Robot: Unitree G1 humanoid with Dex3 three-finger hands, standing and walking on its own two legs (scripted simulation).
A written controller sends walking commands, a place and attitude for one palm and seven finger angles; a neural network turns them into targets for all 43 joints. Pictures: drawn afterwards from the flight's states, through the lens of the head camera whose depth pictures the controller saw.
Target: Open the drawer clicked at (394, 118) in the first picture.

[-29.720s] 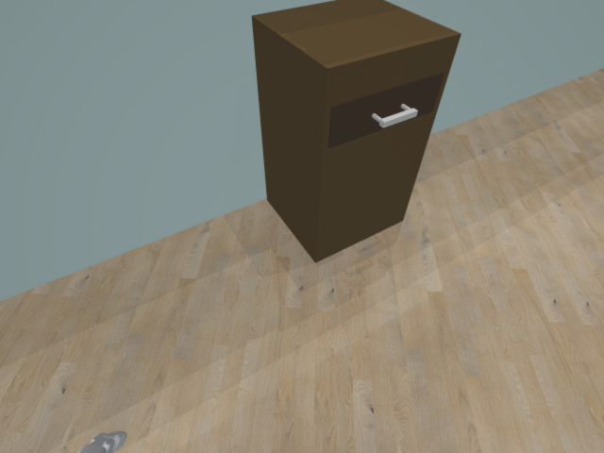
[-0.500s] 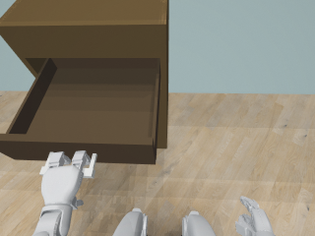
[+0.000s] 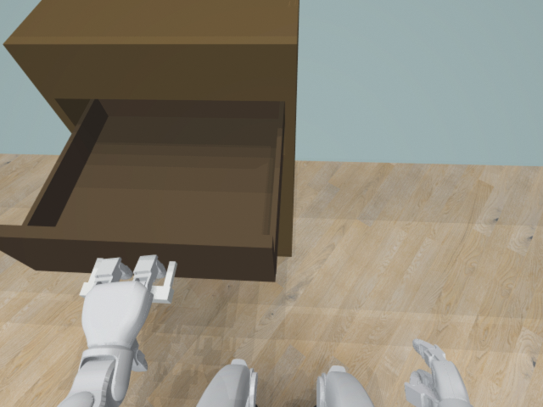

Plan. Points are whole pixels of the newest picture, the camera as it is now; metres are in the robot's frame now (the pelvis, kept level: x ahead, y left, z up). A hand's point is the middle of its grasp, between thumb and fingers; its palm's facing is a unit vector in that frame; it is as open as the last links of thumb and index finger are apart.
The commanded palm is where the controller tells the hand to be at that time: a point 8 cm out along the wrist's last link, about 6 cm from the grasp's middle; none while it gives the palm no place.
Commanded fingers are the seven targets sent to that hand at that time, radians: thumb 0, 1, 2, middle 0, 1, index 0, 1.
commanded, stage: lift the hand off the handle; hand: left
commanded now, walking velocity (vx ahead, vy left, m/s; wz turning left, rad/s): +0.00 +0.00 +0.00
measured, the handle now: (131, 279) +0.30 +0.25 -0.02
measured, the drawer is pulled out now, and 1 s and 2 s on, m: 0.30 0.30 0.30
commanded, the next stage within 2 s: none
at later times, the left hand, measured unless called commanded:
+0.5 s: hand (126, 306) +0.25 +0.24 -0.01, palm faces -0.01 -0.08 -1.00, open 13.5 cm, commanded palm +0.24 +0.23 +0.05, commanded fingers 0.00 -0.50 0.30 -0.30 -1.20 -0.30 -1.20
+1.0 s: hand (116, 300) +0.25 +0.24 +0.02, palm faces -0.05 -0.09 -0.99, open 13.5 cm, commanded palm +0.24 +0.23 +0.09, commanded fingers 0.00 -0.50 0.30 -0.30 -1.20 -0.30 -1.20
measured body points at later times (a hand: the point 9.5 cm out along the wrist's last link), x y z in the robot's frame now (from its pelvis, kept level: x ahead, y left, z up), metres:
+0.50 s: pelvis +0.02 +0.01 +0.03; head +0.09 -0.01 +0.47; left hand +0.25 +0.24 +0.04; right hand +0.20 -0.23 -0.09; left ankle +0.02 +0.11 -0.63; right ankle +0.02 -0.09 -0.63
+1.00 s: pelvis +0.03 +0.01 +0.05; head +0.09 -0.01 +0.49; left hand +0.25 +0.24 +0.08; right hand +0.22 -0.23 -0.06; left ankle +0.02 +0.11 -0.63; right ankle +0.02 -0.09 -0.63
